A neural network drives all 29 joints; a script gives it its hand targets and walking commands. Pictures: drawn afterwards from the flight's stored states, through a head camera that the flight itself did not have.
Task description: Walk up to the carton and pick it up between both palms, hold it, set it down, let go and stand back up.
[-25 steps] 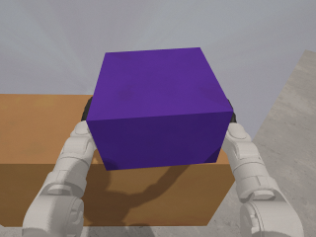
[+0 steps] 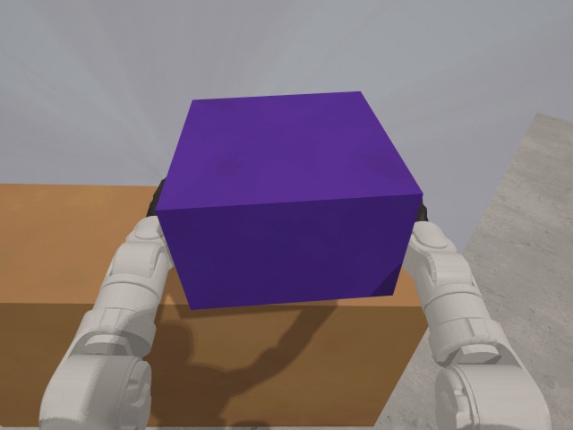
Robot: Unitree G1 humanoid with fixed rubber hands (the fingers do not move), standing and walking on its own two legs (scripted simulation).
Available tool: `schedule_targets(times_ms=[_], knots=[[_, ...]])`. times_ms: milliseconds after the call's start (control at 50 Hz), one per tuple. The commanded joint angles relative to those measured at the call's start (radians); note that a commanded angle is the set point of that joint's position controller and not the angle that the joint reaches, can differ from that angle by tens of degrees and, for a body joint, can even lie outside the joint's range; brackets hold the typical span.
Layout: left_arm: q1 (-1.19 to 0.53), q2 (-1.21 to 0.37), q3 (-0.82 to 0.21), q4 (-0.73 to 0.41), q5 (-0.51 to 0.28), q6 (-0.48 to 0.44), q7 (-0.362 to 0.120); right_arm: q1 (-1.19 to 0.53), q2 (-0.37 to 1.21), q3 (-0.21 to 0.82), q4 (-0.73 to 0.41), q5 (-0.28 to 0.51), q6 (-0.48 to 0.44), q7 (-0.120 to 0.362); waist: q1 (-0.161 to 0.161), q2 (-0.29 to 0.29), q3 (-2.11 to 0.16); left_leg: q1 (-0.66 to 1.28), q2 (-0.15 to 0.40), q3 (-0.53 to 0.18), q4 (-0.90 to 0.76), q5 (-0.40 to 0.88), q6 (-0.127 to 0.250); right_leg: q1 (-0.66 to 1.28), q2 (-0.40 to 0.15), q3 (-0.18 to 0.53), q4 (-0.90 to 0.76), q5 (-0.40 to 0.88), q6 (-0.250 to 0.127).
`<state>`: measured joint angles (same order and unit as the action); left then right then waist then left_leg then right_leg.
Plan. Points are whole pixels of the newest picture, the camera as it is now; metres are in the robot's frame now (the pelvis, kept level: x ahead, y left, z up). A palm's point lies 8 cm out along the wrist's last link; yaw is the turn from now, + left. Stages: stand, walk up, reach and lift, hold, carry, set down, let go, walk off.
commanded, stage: hold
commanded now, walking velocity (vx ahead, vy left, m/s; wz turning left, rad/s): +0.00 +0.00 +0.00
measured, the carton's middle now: (284, 189) +0.43 +0.02 +0.17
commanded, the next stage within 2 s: none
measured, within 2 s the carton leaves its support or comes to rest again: neither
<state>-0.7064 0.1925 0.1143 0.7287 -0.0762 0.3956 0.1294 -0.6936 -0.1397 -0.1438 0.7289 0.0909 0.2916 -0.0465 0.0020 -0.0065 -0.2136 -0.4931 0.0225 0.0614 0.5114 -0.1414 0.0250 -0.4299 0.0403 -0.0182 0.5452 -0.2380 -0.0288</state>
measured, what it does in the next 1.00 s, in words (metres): stands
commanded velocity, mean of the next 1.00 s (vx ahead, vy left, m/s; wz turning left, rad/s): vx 0.00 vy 0.00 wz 0.00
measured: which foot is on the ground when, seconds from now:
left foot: down 0.00-1.00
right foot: down 0.00-1.00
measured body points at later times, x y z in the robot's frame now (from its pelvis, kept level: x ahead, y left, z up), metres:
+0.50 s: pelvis +0.00 +0.00 +0.00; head -0.03 +0.01 +0.45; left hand +0.40 +0.20 +0.15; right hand +0.40 -0.17 +0.15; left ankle +0.07 +0.11 -0.73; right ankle +0.02 -0.10 -0.73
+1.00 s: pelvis -0.01 +0.00 +0.00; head -0.06 +0.01 +0.45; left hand +0.38 +0.21 +0.16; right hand +0.39 -0.16 +0.16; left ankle +0.07 +0.11 -0.73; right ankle +0.02 -0.10 -0.73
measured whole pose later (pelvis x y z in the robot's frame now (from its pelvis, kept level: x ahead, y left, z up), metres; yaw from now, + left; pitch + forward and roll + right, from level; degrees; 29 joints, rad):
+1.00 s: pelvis -0.01 +0.00 +0.00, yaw +0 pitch +4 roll -1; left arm -0.71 0.20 0.12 0.64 -0.06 0.52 0.12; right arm -0.69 -0.14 -0.14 0.67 0.09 0.38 -0.05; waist 0.00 -0.01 -0.20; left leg -0.46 0.02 0.06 0.51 -0.12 0.02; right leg -0.39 0.04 -0.02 0.53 -0.22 -0.03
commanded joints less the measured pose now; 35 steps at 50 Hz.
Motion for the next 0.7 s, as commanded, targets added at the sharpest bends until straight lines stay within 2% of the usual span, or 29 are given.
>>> schedule_targets(times_ms=[0,180,280,360,460,480,560,680], knots=[[-1.064,-0.668,-0.243,-0.445,-0.080,-0.116,-0.171,-0.954,0.721,0.415,-0.335,0.158,-0.048,0.128,0.054,0.036,-0.551,0.387,-0.031,-0.080,-0.162,0.064,-0.011,0.373,-0.048,0.086,-0.196,0.227,0.038],[-1.037,-0.677,-0.268,-0.517,-0.090,-0.085,-0.161,-0.947,0.691,0.425,-0.382,0.187,-0.032,0.128,0.039,0.056,-0.586,0.430,-0.032,-0.087,-0.144,0.134,-0.019,0.381,-0.037,0.077,-0.187,0.298,0.037],[-0.980,-0.683,-0.265,-0.528,-0.082,-0.056,-0.169,-0.912,0.676,0.431,-0.401,0.195,-0.015,0.121,0.026,0.045,-0.570,0.443,-0.033,-0.090,-0.139,0.173,-0.021,0.413,-0.036,0.074,-0.184,0.366,0.041],[-0.966,-0.678,-0.242,-0.499,-0.067,-0.042,-0.184,-0.916,0.676,0.421,-0.393,0.186,-0.005,0.120,0.025,0.022,-0.530,0.423,-0.034,-0.089,-0.151,0.144,-0.010,0.419,-0.038,0.075,-0.191,0.348,0.045],[-0.969,-0.684,-0.248,-0.536,-0.075,-0.033,-0.193,-0.912,0.686,0.428,-0.419,0.194,0.003,0.116,0.015,0.023,-0.544,0.425,-0.040,-0.089,-0.149,0.160,-0.008,0.441,-0.041,0.079,-0.187,0.393,0.049],[-0.981,-0.686,-0.252,-0.543,-0.076,-0.032,-0.192,-0.919,0.684,0.424,-0.420,0.193,0.003,0.117,0.015,0.036,-0.557,0.428,-0.039,-0.091,-0.145,0.167,-0.013,0.440,-0.041,0.079,-0.184,0.393,0.047],[-0.985,-0.687,-0.245,-0.539,-0.076,-0.025,-0.196,-0.932,0.688,0.423,-0.431,0.193,0.010,0.117,0.013,0.028,-0.545,0.419,-0.041,-0.090,-0.152,0.139,-0.007,0.430,-0.042,0.079,-0.192,0.359,0.049],[-0.998,-0.695,-0.239,-0.514,-0.067,-0.007,-0.201,-0.924,0.671,0.391,-0.382,0.172,0.023,0.122,-0.001,0.035,-0.495,0.416,-0.033,-0.088,-0.170,0.086,-0.009,0.394,-0.043,0.078,-0.209,0.273,0.040]])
